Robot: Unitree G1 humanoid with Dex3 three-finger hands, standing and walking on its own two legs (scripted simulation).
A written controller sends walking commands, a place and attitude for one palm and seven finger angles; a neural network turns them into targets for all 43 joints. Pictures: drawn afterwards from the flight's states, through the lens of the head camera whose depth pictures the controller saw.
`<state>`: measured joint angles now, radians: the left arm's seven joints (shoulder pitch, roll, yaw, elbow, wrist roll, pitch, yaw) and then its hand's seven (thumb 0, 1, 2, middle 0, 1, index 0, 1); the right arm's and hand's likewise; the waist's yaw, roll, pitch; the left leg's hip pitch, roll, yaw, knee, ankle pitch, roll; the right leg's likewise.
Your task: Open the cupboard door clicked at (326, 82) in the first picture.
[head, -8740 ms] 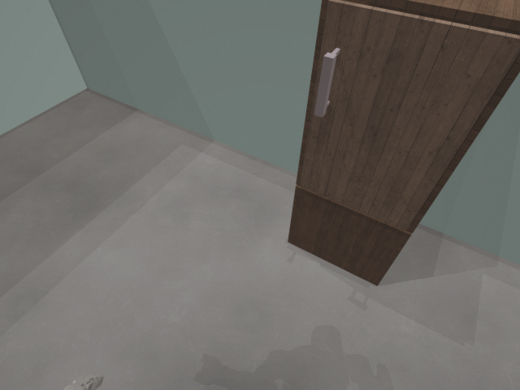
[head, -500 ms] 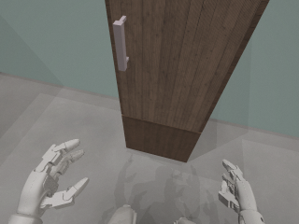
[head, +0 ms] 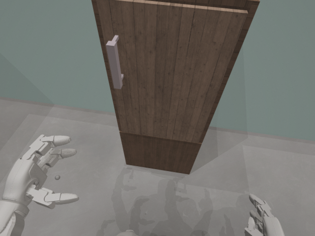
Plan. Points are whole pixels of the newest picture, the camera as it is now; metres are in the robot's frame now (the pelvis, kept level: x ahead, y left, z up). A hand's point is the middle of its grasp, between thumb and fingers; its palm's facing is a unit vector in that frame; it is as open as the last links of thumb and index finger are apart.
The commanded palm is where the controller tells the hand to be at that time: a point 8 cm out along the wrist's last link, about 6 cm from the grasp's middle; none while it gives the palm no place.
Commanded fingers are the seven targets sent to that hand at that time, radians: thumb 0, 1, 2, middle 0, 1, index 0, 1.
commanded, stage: raise the hand with hooked fingers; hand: left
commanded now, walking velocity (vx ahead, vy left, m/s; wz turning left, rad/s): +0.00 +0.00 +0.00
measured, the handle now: (117, 63) +0.58 +0.16 +0.12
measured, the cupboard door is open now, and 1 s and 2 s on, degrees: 0 0 0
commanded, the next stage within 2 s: move the hooked fingers beside the handle in 1.00 s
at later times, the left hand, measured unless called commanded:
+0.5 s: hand (31, 140) +0.28 +0.28 +0.13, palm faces -0.05 -1.00 -0.04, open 13.9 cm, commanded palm +0.26 +0.33 +0.14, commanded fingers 0.00 -0.50 0.30 -0.30 -1.20 -0.30 -1.20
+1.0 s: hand (38, 132) +0.30 +0.27 +0.13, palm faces -0.05 -1.00 -0.04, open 14.0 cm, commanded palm +0.27 +0.32 +0.14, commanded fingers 0.00 -0.50 0.30 -0.30 -1.20 -0.30 -1.20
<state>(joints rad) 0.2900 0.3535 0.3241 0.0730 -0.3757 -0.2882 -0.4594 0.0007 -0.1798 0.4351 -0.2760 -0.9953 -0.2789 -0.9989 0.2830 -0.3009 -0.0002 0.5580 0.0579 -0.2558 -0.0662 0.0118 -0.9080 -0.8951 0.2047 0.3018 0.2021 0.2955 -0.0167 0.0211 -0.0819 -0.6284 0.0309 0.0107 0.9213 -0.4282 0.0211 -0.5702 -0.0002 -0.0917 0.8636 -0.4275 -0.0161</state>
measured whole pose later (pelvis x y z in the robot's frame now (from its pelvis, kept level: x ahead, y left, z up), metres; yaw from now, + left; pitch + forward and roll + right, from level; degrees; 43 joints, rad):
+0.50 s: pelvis +0.00 +0.01 +0.02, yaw +0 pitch +4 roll -2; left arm -0.07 0.47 0.43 0.35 -0.36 -0.12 -0.57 -0.01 -0.49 0.30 -0.30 -1.20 -0.30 -1.20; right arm 0.27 -0.28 0.07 0.56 0.06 -0.23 -0.09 0.01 -0.90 -0.89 0.21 0.30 0.21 0.30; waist 0.01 0.03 -0.04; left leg -0.48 0.02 0.02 0.78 -0.37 0.04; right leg -0.42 -0.01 -0.08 0.71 -0.36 0.00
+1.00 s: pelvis +0.01 +0.00 +0.02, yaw +0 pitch +4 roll -1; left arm -0.09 0.47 0.44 0.39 -0.36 -0.11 -0.57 -0.01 -0.50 0.30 -0.30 -1.20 -0.30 -1.20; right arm 0.29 -0.28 0.06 0.55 0.07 -0.21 -0.09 0.01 -0.91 -0.89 0.21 0.30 0.20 0.30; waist 0.00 0.03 -0.05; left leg -0.44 0.02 0.03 0.72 -0.35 0.02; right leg -0.39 0.00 -0.07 0.67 -0.35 -0.01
